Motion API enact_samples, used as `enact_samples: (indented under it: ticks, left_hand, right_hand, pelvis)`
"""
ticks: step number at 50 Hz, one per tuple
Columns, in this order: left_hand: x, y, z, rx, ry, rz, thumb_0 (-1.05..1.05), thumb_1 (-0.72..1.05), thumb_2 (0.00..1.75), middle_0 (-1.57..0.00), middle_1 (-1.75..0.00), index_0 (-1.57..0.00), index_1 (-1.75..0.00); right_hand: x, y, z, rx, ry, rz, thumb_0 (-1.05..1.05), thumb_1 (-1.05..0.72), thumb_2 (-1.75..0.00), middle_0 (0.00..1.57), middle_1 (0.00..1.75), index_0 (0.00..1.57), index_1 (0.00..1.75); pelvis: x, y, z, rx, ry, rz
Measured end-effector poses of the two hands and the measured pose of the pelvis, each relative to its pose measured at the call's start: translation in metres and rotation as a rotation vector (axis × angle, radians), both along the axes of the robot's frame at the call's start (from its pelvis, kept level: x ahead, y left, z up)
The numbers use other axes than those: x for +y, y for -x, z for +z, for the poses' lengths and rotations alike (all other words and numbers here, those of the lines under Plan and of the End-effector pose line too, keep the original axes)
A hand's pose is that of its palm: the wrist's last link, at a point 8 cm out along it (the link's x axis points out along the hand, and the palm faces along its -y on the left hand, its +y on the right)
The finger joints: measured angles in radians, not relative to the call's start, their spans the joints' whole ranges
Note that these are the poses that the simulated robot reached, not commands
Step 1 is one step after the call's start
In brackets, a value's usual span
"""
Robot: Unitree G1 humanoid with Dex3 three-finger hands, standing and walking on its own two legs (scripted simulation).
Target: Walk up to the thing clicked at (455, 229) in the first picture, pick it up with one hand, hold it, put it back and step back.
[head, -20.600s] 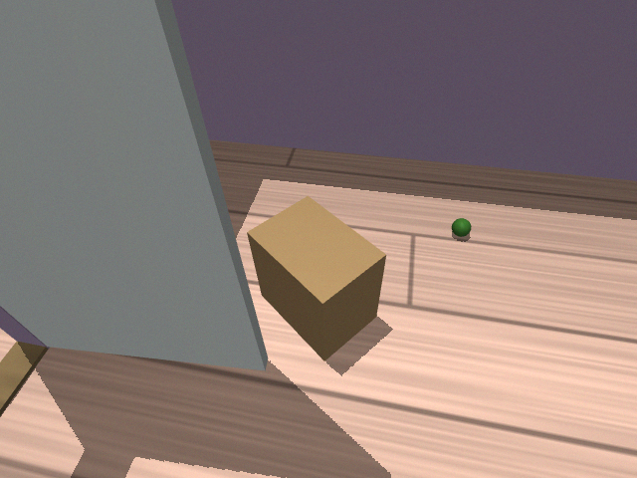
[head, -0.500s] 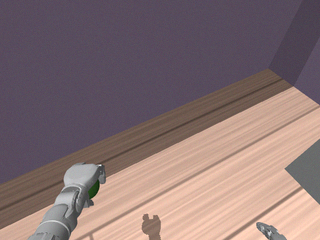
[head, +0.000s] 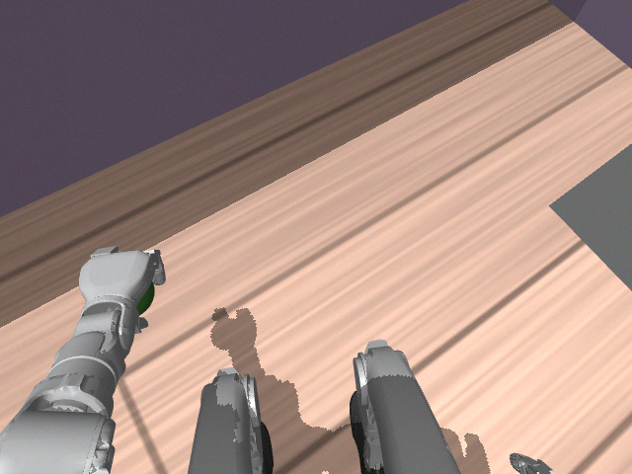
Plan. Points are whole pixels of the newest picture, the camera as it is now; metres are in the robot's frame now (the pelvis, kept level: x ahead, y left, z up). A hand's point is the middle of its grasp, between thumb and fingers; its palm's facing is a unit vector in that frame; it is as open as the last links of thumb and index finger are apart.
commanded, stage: crouch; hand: left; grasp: from above
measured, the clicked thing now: (125, 292) +0.41 +0.24 -0.15
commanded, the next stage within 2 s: lower in 1.00 s
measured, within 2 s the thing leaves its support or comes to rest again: neither
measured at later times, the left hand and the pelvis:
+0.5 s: hand (159, 312) +0.41 +0.24 -0.30, palm faces -0.46 -0.03 -0.89, open 8.5 cm; pelvis -0.01 +0.00 -0.13, yaw -1 degrees
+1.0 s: hand (168, 316) +0.42 +0.25 -0.37, palm faces -0.48 -0.04 -0.88, open 8.6 cm; pelvis -0.02 +0.00 -0.19, yaw -1 degrees
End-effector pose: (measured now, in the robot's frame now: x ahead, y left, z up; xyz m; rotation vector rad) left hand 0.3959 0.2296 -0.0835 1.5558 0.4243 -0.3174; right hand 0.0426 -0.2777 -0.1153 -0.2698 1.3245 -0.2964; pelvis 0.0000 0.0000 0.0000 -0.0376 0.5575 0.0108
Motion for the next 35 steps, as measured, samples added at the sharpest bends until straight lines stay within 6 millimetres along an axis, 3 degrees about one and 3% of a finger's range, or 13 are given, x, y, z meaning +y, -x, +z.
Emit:
enact_samples:
  ticks: [8,15,35]
  left_hand:
    - [0.006,-0.004,-0.073,0.022,0.027,-0.026,-0.02,0.02,0.68,-0.44,-0.93,-0.75,-0.93]
    - [0.010,-0.009,-0.122,0.007,0.034,-0.024,-0.01,0.01,0.69,-0.45,-0.93,-0.75,-0.93]
    - [0.016,-0.023,-0.195,0.033,0.043,0.000,-0.01,0.01,0.73,-0.44,-0.92,-0.74,-0.95]
  right_hand:
    - [0.008,-0.003,-0.059,0.011,-0.031,0.074,0.01,-0.91,-0.90,0.20,0.30,0.20,0.30]
    - [0.002,-0.012,-0.092,0.021,-0.027,0.135,0.01,-0.91,-0.90,0.20,0.30,0.20,0.30]
    - [-0.010,0.006,-0.144,0.082,-0.028,0.160,0.00,-0.92,-0.90,0.20,0.30,0.20,0.30]
  pelvis:
    - [0.000,0.008,-0.058,0.062,0.016,0.013]
    - [-0.002,0.011,-0.095,0.086,0.028,0.020]
    - [-0.004,0.017,-0.157,0.081,0.041,0.012]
